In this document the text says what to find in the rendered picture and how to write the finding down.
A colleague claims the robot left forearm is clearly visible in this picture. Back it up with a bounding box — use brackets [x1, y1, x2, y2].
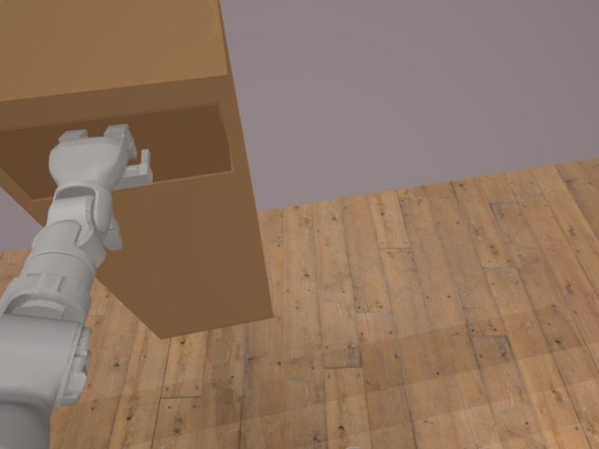
[0, 181, 112, 326]

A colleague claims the robot left hand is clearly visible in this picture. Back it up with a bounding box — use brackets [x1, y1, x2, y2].
[49, 124, 138, 251]

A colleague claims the cabinet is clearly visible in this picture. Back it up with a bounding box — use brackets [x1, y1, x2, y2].
[0, 0, 273, 340]

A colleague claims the drawer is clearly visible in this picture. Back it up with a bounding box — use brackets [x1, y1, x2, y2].
[0, 101, 231, 199]

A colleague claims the handle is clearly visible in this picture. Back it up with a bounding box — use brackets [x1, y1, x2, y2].
[113, 149, 153, 190]

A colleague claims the left robot upper arm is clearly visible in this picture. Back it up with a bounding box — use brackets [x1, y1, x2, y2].
[0, 313, 93, 449]

